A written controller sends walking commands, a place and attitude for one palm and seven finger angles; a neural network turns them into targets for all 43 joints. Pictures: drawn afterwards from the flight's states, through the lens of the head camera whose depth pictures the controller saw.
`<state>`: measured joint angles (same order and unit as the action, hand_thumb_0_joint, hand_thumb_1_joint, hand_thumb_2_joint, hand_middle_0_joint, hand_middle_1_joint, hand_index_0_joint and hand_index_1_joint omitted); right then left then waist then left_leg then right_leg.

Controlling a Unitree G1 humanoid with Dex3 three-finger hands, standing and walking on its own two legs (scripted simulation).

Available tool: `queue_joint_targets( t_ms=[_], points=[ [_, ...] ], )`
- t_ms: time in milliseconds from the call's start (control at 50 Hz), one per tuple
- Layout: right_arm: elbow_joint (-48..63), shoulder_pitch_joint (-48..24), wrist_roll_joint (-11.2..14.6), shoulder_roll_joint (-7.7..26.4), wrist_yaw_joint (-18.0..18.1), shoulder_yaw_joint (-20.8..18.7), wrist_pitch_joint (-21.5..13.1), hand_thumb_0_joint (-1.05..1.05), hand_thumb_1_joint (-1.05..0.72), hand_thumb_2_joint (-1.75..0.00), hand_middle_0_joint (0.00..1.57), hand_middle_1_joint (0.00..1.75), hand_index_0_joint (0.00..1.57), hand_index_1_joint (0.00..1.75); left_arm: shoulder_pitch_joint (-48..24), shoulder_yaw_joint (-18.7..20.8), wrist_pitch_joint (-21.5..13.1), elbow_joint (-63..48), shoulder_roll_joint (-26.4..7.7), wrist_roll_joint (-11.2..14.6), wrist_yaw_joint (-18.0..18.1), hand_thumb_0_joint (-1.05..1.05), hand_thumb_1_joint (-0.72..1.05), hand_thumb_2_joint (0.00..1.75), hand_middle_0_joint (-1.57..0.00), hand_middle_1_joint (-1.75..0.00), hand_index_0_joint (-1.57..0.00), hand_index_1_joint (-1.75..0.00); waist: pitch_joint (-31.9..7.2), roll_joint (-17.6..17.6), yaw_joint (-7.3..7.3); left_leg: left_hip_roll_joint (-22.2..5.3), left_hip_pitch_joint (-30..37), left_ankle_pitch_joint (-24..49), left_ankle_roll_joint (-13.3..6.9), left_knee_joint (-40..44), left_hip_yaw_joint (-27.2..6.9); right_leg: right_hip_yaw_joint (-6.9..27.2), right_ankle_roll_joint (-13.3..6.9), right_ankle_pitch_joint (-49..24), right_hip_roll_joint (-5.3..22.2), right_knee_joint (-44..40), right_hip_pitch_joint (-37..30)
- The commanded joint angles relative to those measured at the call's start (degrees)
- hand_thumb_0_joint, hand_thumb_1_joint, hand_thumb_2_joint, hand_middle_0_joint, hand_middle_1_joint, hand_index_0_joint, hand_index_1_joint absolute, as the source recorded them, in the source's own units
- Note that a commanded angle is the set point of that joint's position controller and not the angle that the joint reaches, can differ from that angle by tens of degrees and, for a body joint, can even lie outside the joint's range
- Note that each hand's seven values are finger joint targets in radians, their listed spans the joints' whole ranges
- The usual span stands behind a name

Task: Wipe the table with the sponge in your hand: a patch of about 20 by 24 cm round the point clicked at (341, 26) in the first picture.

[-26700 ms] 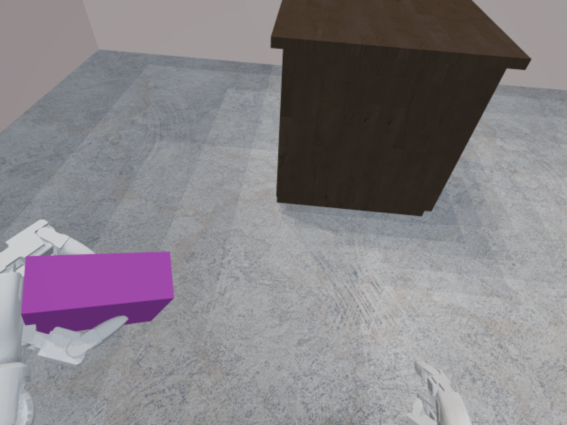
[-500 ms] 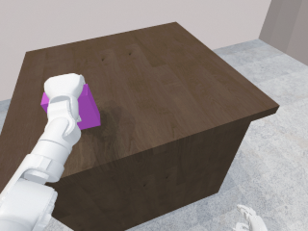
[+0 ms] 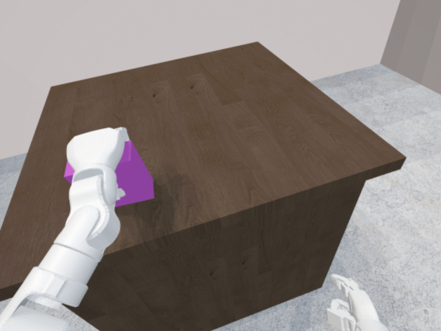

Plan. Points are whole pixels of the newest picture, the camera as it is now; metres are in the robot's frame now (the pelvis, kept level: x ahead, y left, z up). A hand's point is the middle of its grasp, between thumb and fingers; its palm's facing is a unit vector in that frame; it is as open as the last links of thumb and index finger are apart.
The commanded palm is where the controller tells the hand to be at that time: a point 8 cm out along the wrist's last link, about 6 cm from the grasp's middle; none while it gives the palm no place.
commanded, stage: wipe back along the middle lane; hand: left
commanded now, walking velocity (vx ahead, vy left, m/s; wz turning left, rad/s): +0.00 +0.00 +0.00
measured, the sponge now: (118, 184) +0.34 +0.25 +0.11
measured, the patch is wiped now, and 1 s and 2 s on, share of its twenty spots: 0.75 0.85 0.95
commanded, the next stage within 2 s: slide across to the third lane in 0.54 s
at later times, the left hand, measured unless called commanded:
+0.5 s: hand (110, 183) +0.31 +0.23 +0.16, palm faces +0.18 -0.07 -0.98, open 9.5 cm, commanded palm +0.25 +0.22 +0.18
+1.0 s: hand (135, 182) +0.30 +0.18 +0.16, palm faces +0.19 -0.10 -0.98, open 9.5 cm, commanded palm +0.26 +0.17 +0.21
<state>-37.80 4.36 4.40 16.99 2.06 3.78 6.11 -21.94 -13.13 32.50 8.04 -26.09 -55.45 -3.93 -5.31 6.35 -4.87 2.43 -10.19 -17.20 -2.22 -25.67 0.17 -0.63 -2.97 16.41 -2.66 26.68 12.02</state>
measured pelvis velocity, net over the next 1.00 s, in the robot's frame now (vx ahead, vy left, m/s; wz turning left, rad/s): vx -0.02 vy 0.00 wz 0.01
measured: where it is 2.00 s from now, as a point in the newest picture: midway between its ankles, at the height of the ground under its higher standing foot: outside the picture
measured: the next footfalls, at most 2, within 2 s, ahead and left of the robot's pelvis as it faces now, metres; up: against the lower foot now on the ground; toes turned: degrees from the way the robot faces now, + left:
none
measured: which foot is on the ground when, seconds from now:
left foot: down 0.00-1.00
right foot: down 0.00-1.00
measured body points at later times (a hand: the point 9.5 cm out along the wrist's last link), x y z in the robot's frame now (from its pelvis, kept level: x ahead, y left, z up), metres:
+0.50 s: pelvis -0.01 +0.01 +0.00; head -0.04 -0.04 +0.45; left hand +0.29 +0.23 +0.21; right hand +0.23 -0.18 -0.09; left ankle -0.04 +0.10 -0.74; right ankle -0.03 -0.09 -0.74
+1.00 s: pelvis -0.02 +0.00 +0.00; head -0.05 -0.05 +0.44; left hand +0.29 +0.18 +0.22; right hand +0.24 -0.17 -0.08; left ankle -0.04 +0.10 -0.74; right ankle -0.03 -0.09 -0.74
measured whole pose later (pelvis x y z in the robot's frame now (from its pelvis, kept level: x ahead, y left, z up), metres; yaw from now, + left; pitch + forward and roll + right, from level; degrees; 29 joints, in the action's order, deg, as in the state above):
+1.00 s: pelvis -0.02 +0.00 +0.00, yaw +1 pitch -1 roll +1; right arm -37.7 -0.7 4.4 14.3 -0.8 5.8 8.0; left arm -21.3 -24.5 42.7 -4.2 -19.1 -56.3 -3.9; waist -4.4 6.2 -7.4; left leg 3.1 -9.4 -16.6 -2.4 -27.0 -0.2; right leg -1.1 -2.9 16.4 -2.0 28.6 11.3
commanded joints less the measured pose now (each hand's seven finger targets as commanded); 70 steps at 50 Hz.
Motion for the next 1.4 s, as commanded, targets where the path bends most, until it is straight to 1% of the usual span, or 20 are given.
queue_joint_targets(
  t_ms=[0, 140, 180, 360, 380, 420, 620, 740, 780, 820, 920, 980, 1040, 1080, 1120, 1180, 1200, 1280, 1340, 1380],
  points=[
    [10.5, -12.9, 0.0, 4.8, -0.6, -1.7, -3.0, 0.0, -0.9, -0.9, 0.2, 0.3, 0.2, 0.3, -9.8, 1.5, 3.5, -8.7, -1.9, 2.6, -1.6, 0.0, 0.1, 1.3, -1.2, -1.6, -1.2, -1.6, -9.8, -9.9, -0.62, -0.1, -0.2, 24.2, -0.3, 0.6, 0.6, 0.8, 0.2, -27.0, 1.3, -0.2, -9.1],
    [10.0, -14.1, 0.2, 4.1, -1.0, -0.8, -2.8, 0.0, -0.9, -0.9, 0.2, 0.3, 0.2, 0.3, -7.0, -1.0, 6.4, -8.6, 0.6, 2.0, -1.7, 0.0, 0.1, 1.3, -1.2, -1.6, -1.2, -1.6, -7.7, -10.4, -0.4, -0.3, -0.6, 21.3, 0.0, 1.5, 0.3, 0.7, 0.2, -22.4, 0.9, -0.5, -8.0],
    [10.4, -15.1, -0.1, 4.4, -0.9, -0.7, -2.7, 0.0, -0.9, -0.9, 0.2, 0.3, 0.2, 0.3, -7.4, 1.7, 6.5, -10.8, -3.2, 1.2, -1.6, 0.0, 0.1, 1.3, -1.2, -1.6, -1.2, -1.6, -9.1, -9.5, -1.25, -0.3, -0.4, 20.2, 0.1, 1.6, 0.2, 1.4, 0.0, -20.8, 0.8, -0.4, -8.7],
    [11.0, -15.7, 0.0, 3.4, -1.3, 0.0, -2.3, 0.0, -0.9, -0.9, 0.2, 0.3, 0.2, 0.3, -3.9, -0.7, 6.8, -13.5, 0.6, 2.1, -1.7, 0.0, 0.1, 1.3, -1.2, -1.6, -1.2, -1.6, -6.7, -8.7, -1.16, -0.6, -1.2, 18.7, 0.3, 2.3, 0.1, 0.8, -0.1, -18.3, 0.6, -0.9, -8.0],
    [11.1, -16.1, -0.1, 3.6, -1.4, -0.3, -2.2, 0.0, -0.9, -0.9, 0.2, 0.3, 0.2, 0.3, -3.1, 1.9, 6.6, -15.2, -2.2, 1.9, -1.4, 0.0, 0.1, 1.3, -1.2, -1.6, -1.2, -1.6, -7.4, -7.7, -1.7, -0.8, -0.8, 18.3, 0.3, 2.3, 0.1, 1.4, -0.2, -17.5, 0.5, -0.8, -8.1],
    [11.5, -15.9, 0.2, 2.8, -1.7, 0.0, -2.4, 0.0, -0.9, -0.9, 0.2, 0.3, 0.2, 0.3, -1.0, -1.8, 6.9, -14.6, 2.6, 2.5, -1.3, 0.0, 0.1, 1.3, -1.2, -1.6, -1.2, -1.6, -6.0, -8.8, -1.2, -0.8, -1.1, 19.2, 0.2, 2.1, 0.1, 0.6, -0.2, -18.1, 0.4, -0.6, -7.8],
    [11.8, -16.6, 0.3, 2.9, -2.5, -0.4, -1.7, 0.0, -0.9, -0.9, 0.2, 0.3, 0.2, 0.3, 1.3, -3.6, 7.3, -20.5, 4.8, 2.6, 0.4, 0.0, 0.1, 1.3, -1.2, -1.6, -1.2, -1.6, -5.3, -9.2, -1.07, -1.2, -0.8, 18.2, 0.1, 2.3, -0.3, 0.6, -0.5, -15.9, 0.1, -0.7, -6.9],
    [11.0, -17.1, 0.4, 2.9, -2.4, -0.6, -1.5, 0.0, -0.9, -0.9, 0.2, 0.3, 0.2, 0.3, -8.0, -8.0, 8.3, -22.2, 7.3, 1.6, 0.9, 0.0, 0.1, 1.3, -1.2, -1.6, -1.2, -1.6, -5.6, -7.9, 0.03, -1.3, 0.6, 17.7, 0.0, 2.4, -0.7, 0.1, -0.8, -14.2, 0.1, -1.1, -5.0],
    [11.7, -18.0, 0.4, 2.8, -2.5, -0.7, -1.9, 0.0, -0.9, -0.9, 0.2, 0.3, 0.2, 0.3, -11.4, -6.3, 8.3, -25.3, 4.7, 1.0, 1.0, 0.0, 0.1, 1.3, -1.2, -1.6, -1.2, -1.6, -8.7, -7.4, -0.74, -1.2, 1.7, 18.0, -0.3, 1.6, -1.0, 0.9, -0.9, -14.6, 0.0, -0.4, -5.9],
    [10.7, -17.5, 0.3, 2.3, -2.6, -0.4, -1.9, 0.0, -0.9, -0.9, 0.2, 0.3, 0.2, 0.3, -12.8, -9.9, 8.9, -20.9, 8.0, 0.5, 0.8, 0.0, 0.1, 1.3, -1.2, -1.6, -1.2, -1.6, -7.9, -8.6, -0.09, -1.0, 1.5, 19.2, -0.3, 1.5, -0.8, 0.3, -1.0, -15.4, 0.1, -0.2, -5.5],
    [10.4, -18.1, 0.1, 1.9, -3.0, -0.1, -1.5, 0.0, -0.9, -0.9, 0.2, 0.3, 0.2, 0.3, -16.0, -8.8, 9.4, -19.2, 6.7, 0.2, 0.8, 0.0, 0.1, 1.3, -1.2, -1.6, -1.2, -1.6, -9.5, -9.6, -0.8, -0.7, 0.9, 19.6, -0.2, 1.1, -0.5, 0.7, -0.9, -16.9, 0.3, 0.0, -7.2],
    [10.4, -18.9, 0.0, 2.2, -2.9, 0.0, -0.7, 0.0, -0.9, -0.9, 0.2, 0.3, 0.2, 0.3, -17.7, -4.0, 9.6, -20.7, 1.4, 0.2, 1.1, 0.0, 0.1, 1.3, -1.2, -1.6, -1.2, -1.6, -11.0, -9.5, -1.65, -0.7, 0.3, 18.3, 0.0, 1.5, -0.1, 1.9, -0.7, -17.0, 0.5, -0.3, -9.1],
    [9.8, -18.7, -0.1, 1.6, -2.8, 0.3, -0.3, 0.0, -0.9, -0.9, 0.2, 0.3, 0.2, 0.3, -18.2, -5.6, 10.1, -17.3, 4.0, 0.7, 1.1, 0.0, 0.1, 1.3, -1.2, -1.6, -1.2, -1.6, -9.1, -10.9, -1.05, -0.5, -0.8, 18.6, 0.1, 1.7, 0.5, 1.7, -0.4, -18.0, 0.7, -0.7, -9.1],
    [10.3, -19.5, -0.3, 2.0, -2.7, 0.2, -0.1, 0.0, -0.9, -0.9, 0.2, 0.3, 0.2, 0.3, -20.8, -2.6, 10.0, -20.2, -0.3, 0.4, 1.5, 0.0, 0.1, 1.3, -1.2, -1.6, -1.2, -1.6, -10.2, -8.4, -1.57, -0.6, -0.3, 17.8, 0.1, 1.8, 0.4, 2.8, -0.6, -16.8, 0.7, -0.8, -9.6],
    [10.1, -19.5, -0.2, 1.2, -2.9, 0.5, -0.5, 0.0, -0.9, -0.9, 0.2, 0.3, 0.2, 0.3, -23.0, -7.2, 10.3, -18.0, 4.7, 0.5, 1.3, 0.0, 0.1, 1.3, -1.2, -1.6, -1.2, -1.6, -9.7, -8.5, -0.63, -0.2, -0.4, 18.4, -0.1, 1.4, 0.7, 2.2, -0.6, -17.4, 0.8, -0.8, -8.9],
    [10.5, -19.6, -0.3, 1.8, -2.8, 0.1, -0.3, 0.0, -0.9, -0.9, 0.2, 0.3, 0.2, 0.3, -25.1, -4.1, 10.0, -21.2, 0.4, 0.2, 1.5, 0.0, 0.1, 1.3, -1.2, -1.6, -1.2, -1.6, -12.5, -6.1, -1.36, -0.1, 0.5, 18.5, 0.0, 1.7, 0.5, 3.2, -0.9, -17.2, 0.7, -0.9, -10.6],
    [11.0, -20.1, -0.3, 1.2, -3.0, 0.3, -0.8, 0.0, -0.9, -0.9, 0.2, 0.3, 0.2, 0.3, -26.0, -7.3, 10.1, -20.6, 3.7, -0.1, 1.5, 0.0, 0.1, 1.3, -1.2, -1.6, -1.2, -1.6, -13.3, -5.9, -1.17, 0.2, 0.3, 19.2, -0.2, 1.2, 1.0, 2.8, -0.7, -18.1, 1.0, -0.6, -10.9],
    [9.9, -19.4, -0.1, 1.8, -2.8, 0.0, -0.5, 0.0, -0.9, -0.9, 0.2, 0.3, 0.2, 0.3, -26.4, -5.7, 10.0, -18.5, 2.1, 0.5, 1.6, 0.0, 0.1, 1.3, -1.2, -1.6, -1.2, -1.6, -11.1, -7.0, -0.65, 0.0, -0.3, 16.7, 0.0, 2.0, 0.8, 3.3, -0.5, -15.5, 0.9, -1.7, -9.7],
    [9.1, -19.1, 0.0, 1.5, -2.7, 0.0, -0.9, 0.0, -0.9, -0.9, 0.2, 0.3, 0.2, 0.3, -27.6, -8.5, 10.1, -14.0, 5.7, 0.8, 1.8, 0.0, 0.1, 1.3, -1.2, -1.6, -1.2, -1.6, -10.0, -8.6, 0.0, 0.2, -1.2, 15.7, 0.0, 2.2, 1.0, 2.7, -0.1, -14.6, 1.1, -2.1, -8.8],
    [8.9, -18.8, -0.2, 2.1, -2.4, -0.3, -1.1, 0.0, -0.9, -0.9, 0.2, 0.3, 0.2, 0.3, -28.8, -4.0, 9.8, -13.9, 0.5, 0.6, 2.4, 0.0, 0.1, 1.3, -1.2, -1.6, -1.2, -1.6, -11.8, -9.5, -0.74, 0.2, -1.0, 15.0, -0.1, 2.0, 1.0, 3.4, -0.1, -13.8, 1.2, -2.0, -9.9]
  ],
)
